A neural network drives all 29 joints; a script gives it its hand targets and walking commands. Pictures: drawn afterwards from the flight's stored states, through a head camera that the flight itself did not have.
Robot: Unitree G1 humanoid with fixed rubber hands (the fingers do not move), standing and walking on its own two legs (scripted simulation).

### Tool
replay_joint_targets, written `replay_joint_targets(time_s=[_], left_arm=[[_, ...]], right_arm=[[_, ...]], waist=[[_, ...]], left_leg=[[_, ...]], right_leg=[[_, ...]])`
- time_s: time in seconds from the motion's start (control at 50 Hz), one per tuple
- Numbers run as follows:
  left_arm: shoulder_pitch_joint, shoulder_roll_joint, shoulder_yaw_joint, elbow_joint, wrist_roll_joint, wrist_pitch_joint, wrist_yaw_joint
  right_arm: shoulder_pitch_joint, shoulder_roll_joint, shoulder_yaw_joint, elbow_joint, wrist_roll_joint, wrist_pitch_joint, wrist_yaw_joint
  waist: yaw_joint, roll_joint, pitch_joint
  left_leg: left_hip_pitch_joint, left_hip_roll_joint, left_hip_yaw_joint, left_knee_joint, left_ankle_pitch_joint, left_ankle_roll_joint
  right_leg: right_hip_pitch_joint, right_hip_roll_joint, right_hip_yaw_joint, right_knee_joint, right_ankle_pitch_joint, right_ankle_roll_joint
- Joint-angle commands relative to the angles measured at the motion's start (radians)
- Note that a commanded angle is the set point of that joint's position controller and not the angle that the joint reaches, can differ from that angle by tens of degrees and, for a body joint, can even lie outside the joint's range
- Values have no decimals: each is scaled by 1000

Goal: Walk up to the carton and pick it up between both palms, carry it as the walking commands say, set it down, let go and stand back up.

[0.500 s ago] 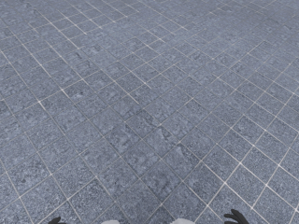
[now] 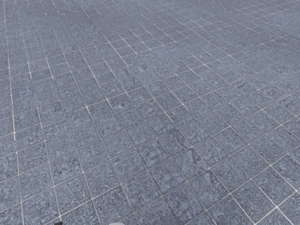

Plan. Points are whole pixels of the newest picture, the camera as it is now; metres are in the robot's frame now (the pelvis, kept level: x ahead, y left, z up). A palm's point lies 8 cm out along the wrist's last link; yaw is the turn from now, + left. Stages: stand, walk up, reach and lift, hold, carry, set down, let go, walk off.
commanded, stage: walk up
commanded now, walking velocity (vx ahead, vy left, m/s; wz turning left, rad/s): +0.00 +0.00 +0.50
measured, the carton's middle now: out of the picture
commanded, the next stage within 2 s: none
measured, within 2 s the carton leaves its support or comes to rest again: neither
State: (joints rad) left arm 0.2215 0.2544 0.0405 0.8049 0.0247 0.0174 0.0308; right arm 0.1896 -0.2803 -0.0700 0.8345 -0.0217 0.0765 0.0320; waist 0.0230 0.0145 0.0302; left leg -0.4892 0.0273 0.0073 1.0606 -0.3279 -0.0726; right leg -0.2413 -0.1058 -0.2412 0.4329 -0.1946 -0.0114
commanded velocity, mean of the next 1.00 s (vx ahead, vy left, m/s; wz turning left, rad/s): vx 0.00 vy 0.00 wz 0.51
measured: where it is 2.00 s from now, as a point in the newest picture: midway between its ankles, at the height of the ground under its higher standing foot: outside the picture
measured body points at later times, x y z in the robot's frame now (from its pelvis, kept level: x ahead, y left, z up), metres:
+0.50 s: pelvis +0.02 +0.03 +0.00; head +0.06 +0.05 +0.45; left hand +0.11 +0.33 -0.12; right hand +0.16 -0.22 -0.13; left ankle -0.01 +0.13 -0.74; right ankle +0.05 -0.10 -0.71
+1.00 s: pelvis +0.02 +0.05 -0.02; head +0.04 +0.09 +0.43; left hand -0.08 +0.31 -0.16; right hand +0.29 -0.11 -0.12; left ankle -0.04 +0.12 -0.75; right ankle +0.05 -0.08 -0.74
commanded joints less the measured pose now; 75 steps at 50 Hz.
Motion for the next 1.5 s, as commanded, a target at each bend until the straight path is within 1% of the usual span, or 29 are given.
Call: replay_joint_targets(time_s=[0.0, 0.06, 0.08, 0.1, 0.12, 0.14, 0.16, 0.2, 0.34, 0.46, 0.5, 0.52, 0.54, 0.56, 0.6, 0.68, 0.84, 0.9, 0.92, 0.94, 0.96, 1.0, 1.02, 1.06, 1.16, 1.2, 1.36, 1.44, 1.48], left_arm=[[3, 167, 59, -56, 9, -5, -8], [-3, 170, 64, -44, -2, 13, -16], [20, 113, 46, -59, -2, 17, -17], [-5, 35, 15, -107, 12, 13, -21], [-31, 47, 23, -115, 12, 22, -20], [-97, 94, 38, -125, 1, 30, -17], [-88, 108, 34, -101, -1, 31, -20], [-49, 117, 30, -60, 9, 27, -22], [-137, 95, 12, -94, -6, 46, -15], [-97, 99, 5, -77, -26, 23, 1], [28, 140, 22, -37, -27, 5, 11], [93, 218, 48, -19, -15, 0, 15], [101, 250, 46, -12, -13, 8, 20], [49, 233, 38, -26, -20, 11, 14], [-48, 179, 26, -58, -12, 5, 4], [-11, 154, 17, -46, -3, -11, 4], [56, 182, 37, -37, 7, -8, -7], [42, 200, 46, -32, -2, 5, -17], [33, 186, 41, -35, -11, 10, -20], [19, 132, 25, -66, -9, 9, -25], [-40, 83, 0, -117, 1, 6, -32], [-92, 114, 9, -105, -3, 20, -25], [-63, 120, 3, -69, -2, 20, -27], [-13, 122, 2, -21, 5, 28, -32], [-109, 115, 10, -39, 2, 51, -24], [-155, 107, 26, -59, -2, 55, -23], [-171, 104, 25, -80, -15, 38, -11], [-157, 99, 25, -74, -31, 21, 2], [-47, 95, 26, -44, -38, 6, 13]], right_arm=[[-53, -33, 14, -102, 9, -27, 2], [64, -30, 11, -58, 11, -47, -13], [81, -86, -5, -55, 11, -58, -17], [109, -223, -33, -54, -3, -65, -22], [93, -255, -42, -58, -3, -64, -25], [110, -222, -38, -58, 8, -58, -31], [70, -166, -27, -55, 13, -55, -35], [-1, -127, -17, -77, 20, -58, -47], [76, -144, -23, -54, 7, -54, -53], [56, -167, -39, -48, 3, -38, -48], [11, -138, -32, -66, 9, -41, -43], [9, -82, -15, -93, 8, -49, -44], [19, -61, -8, -112, 3, -46, -47], [45, -81, -19, -96, -3, -39, -45], [48, -106, -30, -78, 0, -23, -30], [12, -83, -18, -89, 8, -10, 0], [-58, -66, -4, -132, 24, -26, 3], [-9, -62, -3, -122, 27, -40, -4], [55, -84, -13, -100, 21, -49, -11], [120, -168, -39, -84, 14, -59, -17], [163, -271, -60, -81, 9, -59, -23], [152, -210, -51, -85, 25, -55, -40], [95, -161, -38, -96, 28, -54, -45], [6, -126, -26, -122, 34, -57, -51], [103, -130, -26, -91, 28, -63, -46], [158, -146, -31, -63, 18, -71, -54], [114, -162, -35, -40, 13, -67, -47], [98, -157, -33, -25, 1, -54, -38], [63, -146, -29, -35, 0, -49, -33]], waist=[[5, -190, -68], [-62, -117, -129], [-73, 65, -120], [-81, 379, -97], [-63, 348, -65], [-105, 281, -53], [-83, 174, -58], [-48, 108, -120], [-74, 134, -33], [-33, 135, -69], [37, 37, -139], [64, -187, -185], [44, -307, -152], [7, -214, -122], [-42, -140, -42], [-33, -197, 3], [-5, -212, -55], [-36, -184, -94], [-64, -109, -141], [-96, 144, -166], [-111, 378, -152], [-114, 249, -77], [-75, 178, -56], [-29, 168, -51], [-57, 114, -24], [-110, 93, -44], [-87, 101, -67], [-73, 118, -64], [-3, 69, -86]], left_leg=[[57, 22, 40, -327, -77, 8], [285, -26, 94, -652, 102, 16], [355, 66, -55, -733, 183, 52], [438, 313, -427, -744, 493, 136], [361, 355, -475, -731, 631, 192], [340, 327, -418, -709, 664, 247], [381, 257, -334, -668, 626, 218], [441, 181, -224, -660, 606, 175], [340, 156, -273, -705, 556, 188], [284, 130, -320, -639, 616, 189], [146, 50, -263, -526, 373, 122], [-16, -70, -143, -340, 102, 71], [-125, -86, -72, -180, -289, 51], [-118, -36, -61, -54, -294, 41], [-46, -9, -47, 28, -187, 25], [-27, -1, 9, -55, -50, 11], [88, -10, 83, -309, -80, 16], [215, -39, 119, -533, 39, 32], [330, -16, 70, -622, 139, 67], [483, 179, -172, -655, 446, 136], [547, 353, -473, -690, 722, 228], [453, 323, -373, -668, 693, 282], [450, 261, -297, -665, 660, 231], [400, 164, -175, -676, 665, 172], [349, 149, -230, -715, 585, 172], [415, 176, -282, -707, 707, 179], [382, 181, -406, -732, 514, 243], [259, 135, -402, -707, 424, 231], [122, 71, -371, -612, 291, 177]], right_leg=[[102, -245, 160, -126, -27, -93], [71, -183, 64, 98, 100, -32], [-39, -121, 26, 278, -19, 2], [-343, 14, 37, 495, -404, 64], [-370, 23, 165, 594, -435, 88], [-343, -4, 207, 666, -408, 92], [-370, -9, 206, 695, -334, 99], [-366, 2, 198, 709, -244, 88], [-228, 46, 187, 431, -225, 82], [-27, 102, 178, 130, -160, 58], [217, -3, 230, -66, 51, 16], [359, -207, 429, -108, 211, -37], [352, -365, 512, -87, 418, -113], [271, -378, 450, -62, 464, -126], [109, -284, 354, -78, 400, -117], [92, -195, 177, -83, 458, -69], [156, -242, 128, -8, 454, -102], [152, -211, 67, 101, 391, -50], [101, -166, 34, 228, 317, -13], [-124, -76, 12, 433, -61, 32], [-370, 32, 103, 573, -450, 73], [-368, -11, 202, 725, -409, 86], [-370, -25, 211, 727, -327, 89], [-307, -17, 193, 708, -205, 94], [-255, 28, 184, 603, -177, 104], [-286, 37, 204, 579, -187, 110], [-207, 51, 254, 405, -187, 76], [-46, 90, 224, 236, -233, 60], [182, 58, 227, -34, -103, 39]])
